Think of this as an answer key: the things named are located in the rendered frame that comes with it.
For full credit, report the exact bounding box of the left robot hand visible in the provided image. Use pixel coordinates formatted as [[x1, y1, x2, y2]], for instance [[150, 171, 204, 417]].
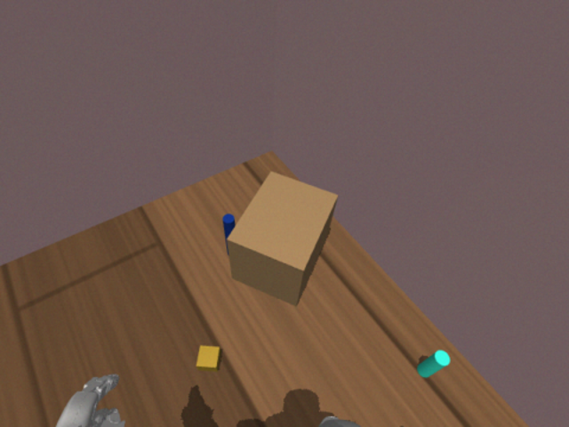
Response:
[[56, 375, 125, 427]]

